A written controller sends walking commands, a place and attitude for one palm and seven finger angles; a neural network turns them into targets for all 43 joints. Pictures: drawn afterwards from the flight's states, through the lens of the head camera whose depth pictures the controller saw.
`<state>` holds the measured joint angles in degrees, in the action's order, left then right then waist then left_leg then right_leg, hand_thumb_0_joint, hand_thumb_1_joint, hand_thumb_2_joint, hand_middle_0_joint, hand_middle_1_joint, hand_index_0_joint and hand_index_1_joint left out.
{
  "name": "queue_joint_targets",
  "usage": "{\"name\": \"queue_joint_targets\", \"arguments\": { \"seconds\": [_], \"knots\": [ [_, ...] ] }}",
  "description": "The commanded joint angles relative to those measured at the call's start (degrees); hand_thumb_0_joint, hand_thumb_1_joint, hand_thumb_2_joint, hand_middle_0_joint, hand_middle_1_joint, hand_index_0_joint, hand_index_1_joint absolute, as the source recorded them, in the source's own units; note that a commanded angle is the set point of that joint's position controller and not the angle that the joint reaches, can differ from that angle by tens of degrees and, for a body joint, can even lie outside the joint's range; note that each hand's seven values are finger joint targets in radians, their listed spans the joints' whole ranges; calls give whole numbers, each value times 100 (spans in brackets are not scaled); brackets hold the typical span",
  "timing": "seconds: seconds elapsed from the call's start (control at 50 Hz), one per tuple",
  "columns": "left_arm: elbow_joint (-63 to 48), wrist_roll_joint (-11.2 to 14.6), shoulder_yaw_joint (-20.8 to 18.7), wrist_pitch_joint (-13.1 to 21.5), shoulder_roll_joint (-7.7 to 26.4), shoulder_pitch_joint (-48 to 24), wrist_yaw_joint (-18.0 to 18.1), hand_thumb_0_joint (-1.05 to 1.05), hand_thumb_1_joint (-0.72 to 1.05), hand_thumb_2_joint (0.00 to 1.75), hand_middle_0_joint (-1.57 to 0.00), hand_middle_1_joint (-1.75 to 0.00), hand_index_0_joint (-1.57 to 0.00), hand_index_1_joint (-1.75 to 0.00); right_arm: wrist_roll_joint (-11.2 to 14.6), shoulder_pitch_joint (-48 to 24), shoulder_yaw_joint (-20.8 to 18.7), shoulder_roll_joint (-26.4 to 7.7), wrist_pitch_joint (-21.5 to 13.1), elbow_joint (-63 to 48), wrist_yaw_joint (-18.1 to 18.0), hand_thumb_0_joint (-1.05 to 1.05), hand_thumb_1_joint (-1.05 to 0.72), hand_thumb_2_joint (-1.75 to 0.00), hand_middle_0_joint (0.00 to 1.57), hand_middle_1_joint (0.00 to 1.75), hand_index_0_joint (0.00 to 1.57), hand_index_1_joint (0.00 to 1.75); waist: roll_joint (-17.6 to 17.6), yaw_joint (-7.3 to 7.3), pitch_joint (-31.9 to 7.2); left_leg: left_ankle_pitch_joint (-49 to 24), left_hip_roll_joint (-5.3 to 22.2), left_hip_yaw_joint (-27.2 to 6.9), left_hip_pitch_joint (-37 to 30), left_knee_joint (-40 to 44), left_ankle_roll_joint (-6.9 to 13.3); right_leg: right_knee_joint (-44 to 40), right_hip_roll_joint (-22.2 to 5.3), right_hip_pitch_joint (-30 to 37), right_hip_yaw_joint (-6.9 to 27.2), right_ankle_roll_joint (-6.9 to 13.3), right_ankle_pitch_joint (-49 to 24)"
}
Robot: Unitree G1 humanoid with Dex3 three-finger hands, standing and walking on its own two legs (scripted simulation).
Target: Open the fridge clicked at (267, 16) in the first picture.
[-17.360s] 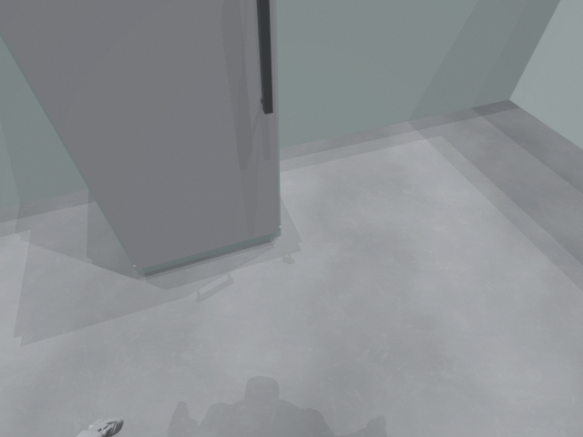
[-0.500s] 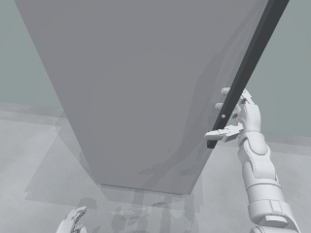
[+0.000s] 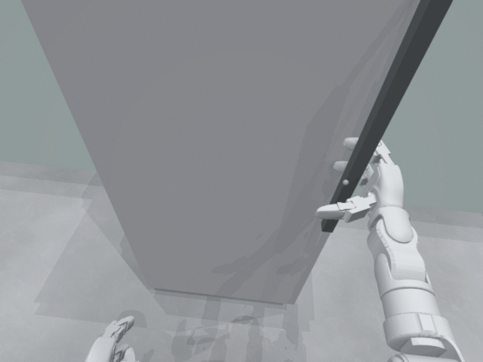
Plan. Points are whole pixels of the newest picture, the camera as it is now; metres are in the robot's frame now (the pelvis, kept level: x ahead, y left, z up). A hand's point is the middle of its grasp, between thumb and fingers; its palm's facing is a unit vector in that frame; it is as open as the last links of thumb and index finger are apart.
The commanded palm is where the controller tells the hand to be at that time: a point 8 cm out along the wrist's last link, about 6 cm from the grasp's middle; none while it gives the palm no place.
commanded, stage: slide the fingers in behind the handle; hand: right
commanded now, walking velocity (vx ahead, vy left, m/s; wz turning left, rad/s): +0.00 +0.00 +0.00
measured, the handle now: (361, 141) +0.45 -0.17 +0.17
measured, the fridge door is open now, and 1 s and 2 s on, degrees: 0 0 2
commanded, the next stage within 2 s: grip the handle and tug to test in 0.18 s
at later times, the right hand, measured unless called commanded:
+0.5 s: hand (349, 182) +0.39 -0.15 +0.13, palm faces +0.05 +1.00 +0.01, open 12.9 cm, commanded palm +0.36 -0.20 +0.12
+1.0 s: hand (349, 181) +0.39 -0.15 +0.12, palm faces +0.04 +1.00 +0.02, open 6.3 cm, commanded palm +0.37 -0.20 +0.12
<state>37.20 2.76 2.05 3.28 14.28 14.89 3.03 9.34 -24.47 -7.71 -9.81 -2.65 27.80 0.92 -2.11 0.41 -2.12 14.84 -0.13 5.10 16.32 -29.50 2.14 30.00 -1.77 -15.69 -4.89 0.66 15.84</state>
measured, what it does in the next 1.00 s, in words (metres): stands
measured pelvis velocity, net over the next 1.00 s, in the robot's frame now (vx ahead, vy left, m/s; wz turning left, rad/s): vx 0.00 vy -0.01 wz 0.00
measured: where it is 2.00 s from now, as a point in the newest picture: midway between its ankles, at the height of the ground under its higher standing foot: outside the picture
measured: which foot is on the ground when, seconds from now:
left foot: down 0.00-1.00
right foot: down 0.00-1.00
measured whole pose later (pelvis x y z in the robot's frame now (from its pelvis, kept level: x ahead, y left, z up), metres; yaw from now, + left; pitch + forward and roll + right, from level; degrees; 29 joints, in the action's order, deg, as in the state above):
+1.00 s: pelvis +0.00 -0.01 +0.00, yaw +0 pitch +2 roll +0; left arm 37.6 2.7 2.2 2.5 14.1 15.5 3.3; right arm 9.7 -26.0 -8.3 -10.3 -3.6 30.1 2.2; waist -1.6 0.9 -2.1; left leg 14.3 0.2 4.6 16.9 -29.0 1.4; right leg 30.3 -1.4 -16.5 -5.3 1.4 16.0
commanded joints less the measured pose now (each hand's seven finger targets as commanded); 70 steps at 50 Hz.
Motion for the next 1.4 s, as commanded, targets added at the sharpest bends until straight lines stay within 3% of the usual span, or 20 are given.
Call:
{"name": "queue_joint_targets", "arguments": {
  "seconds": [0.0,0.08,0.22,0.26,0.32,0.38,0.42,0.58,0.62,0.68,0.72,0.78,0.82,0.86,1.02,1.08,1.22,1.26,1.32,1.38],
  "knots": [
    [-769,14,-250,263,634,-384,50,0,90,90,-20,-30,-20,-30,50,-2454,-117,-769,-424,-1398,111,0,50,-30,30,120,30,120,362,41,-1494,-1705,-7,-389,-574,332,-90,-267,146,520,325,154,-1224],
    [-787,16,-248,266,620,-386,30,0,90,90,-20,-30,-20,-30,73,-2269,-39,-639,-399,-1470,130,0,50,-30,30,120,30,120,349,12,-1544,-1904,-14,-349,-598,281,-76,-244,139,590,339,143,-1437],
    [-793,15,-245,193,669,-417,58,0,90,90,-20,-30,-20,-30,100,-2205,-342,-1012,-358,-1284,151,0,50,-30,30,120,30,120,536,-17,-1412,-1626,13,-418,-684,385,-110,-297,134,374,307,161,-1140],
    [-796,28,-210,180,640,-438,72,0,90,90,-20,-30,-20,-30,81,-2438,-245,-922,-348,-1226,148,0,50,-30,30,120,30,120,245,33,-1252,-1467,13,-406,-499,397,-89,-312,153,377,330,149,-1014],
    [-789,4,-238,168,679,-393,88,0,90,90,-20,-30,-20,-30,80,-2412,-432,-1139,-370,-1194,127,0,36,-36,32,122,32,122,441,1,-1480,-1508,12,-427,-634,376,-97,-280,138,391,340,164,-1085],
    [-812,15,-248,223,616,-394,66,0,90,90,-20,-30,-20,-30,91,-2513,-108,-749,-473,-1461,181,0,22,-42,33,124,33,124,160,34,-1682,-1754,-6,-386,-588,306,-74,-245,141,621,329,146,-1324],
    [-792,15,-263,237,653,-349,45,0,90,90,-20,-30,-20,-30,88,-2269,-156,-795,-485,-1300,174,0,13,-46,34,125,34,125,350,8,-1586,-1703,-25,-343,-568,292,-60,-248,108,582,377,134,-1369],
    [-795,13,-248,193,656,-391,42,0,90,90,-20,-30,-20,-30,52,-2219,-267,-897,-350,-1249,124,0,-25,-62,38,131,38,131,242,-26,-1435,-1565,-15,-356,-510,335,-57,-308,114,484,356,123,-1235],
    [-793,7,-256,191,676,-350,43,0,90,90,-20,-30,-20,-30,71,-2269,-273,-894,-348,-1201,105,0,-34,-66,39,132,39,132,560,0,-1376,-1464,-23,-329,-524,370,-69,-330,87,450,389,134,-1182],
    [-786,11,-229,179,658,-400,65,0,90,90,-20,-30,-20,-30,76,-2420,-260,-889,-320,-1120,121,0,-48,-72,41,134,41,134,294,23,-1277,-1298,-14,-366,-396,409,-73,-348,113,421,358,132,-988],
    [-759,10,-227,140,695,-344,77,0,90,90,-20,-30,-20,-30,51,-2449,-405,-1097,-294,-908,107,0,-57,-76,42,135,42,135,424,19,-1211,-1126,-7,-373,-413,448,-75,-372,97,327,378,134,-872],
    [-785,5,-223,166,643,-376,85,0,90,90,-20,-30,-20,-30,48,-2765,-273,-947,-382,-1094,113,0,-71,-82,43,137,43,137,135,45,-1426,-1213,-12,-394,-418,404,-55,-339,122,455,370,134,-949],
    [-788,-7,-246,192,668,-305,76,0,90,90,-20,-30,-20,-30,73,-2629,-228,-891,-477,-1145,129,0,-81,-86,44,139,44,139,336,51,-1666,-1438,-25,-356,-525,335,-55,-289,91,551,398,132,-1212],
    [-766,2,-258,226,661,-302,66,0,90,90,-20,-30,-20,-30,86,-2610,-250,-912,-553,-1233,165,0,-90,-90,45,140,45,140,185,28,-1705,-1593,-31,-361,-532,293,-45,-273,95,587,385,121,-1311],
    [-699,-2,-251,163,701,-279,78,0,90,90,-20,-30,-20,-30,20,-2711,-393,-1110,-425,-884,45,0,-90,-90,45,140,45,140,481,65,-1339,-1159,-25,-355,-395,402,-76,-337,83,363,418,136,-949],
    [-715,-11,-238,173,640,-312,71,0,90,90,-20,-30,-20,-30,34,-2866,-280,-915,-447,-1073,6,0,-90,-90,45,140,45,140,113,56,-1554,-1385,-23,-353,-415,348,-53,-311,111,540,395,118,-1154],
    [-733,-8,-237,131,677,-314,80,0,90,90,-20,-30,-20,-30,67,-2563,-487,-1149,-487,-939,37,0,-90,-90,45,140,45,140,505,4,-1407,-1362,-16,-377,-597,410,-77,-361,87,363,367,140,-1069],
    [-738,4,-225,139,637,-363,86,0,90,90,-20,-30,-20,-30,56,-2732,-334,-989,-480,-997,61,0,-90,-90,45,140,45,140,163,40,-1381,-1354,-14,-386,-482,416,-68,-358,102,426,349,130,-1044],
    [-756,-5,-246,128,671,-323,83,0,90,90,-20,-30,-20,-30,64,-2499,-437,-1083,-463,-945,39,0,-90,-90,45,140,45,140,434,3,-1496,-1352,-18,-385,-577,413,-78,-342,86,430,358,143,-1071],
    [-821,-1,-242,169,617,-378,43,0,90,90,-20,-30,-20,-30,76,-2231,-312,-888,-498,-1291,82,0,-90,-90,45,140,45,140,142,-73,-1652,-1676,-18,-384,-702,361,-47,-346,104,549,317,125,-1330]
  ]
}}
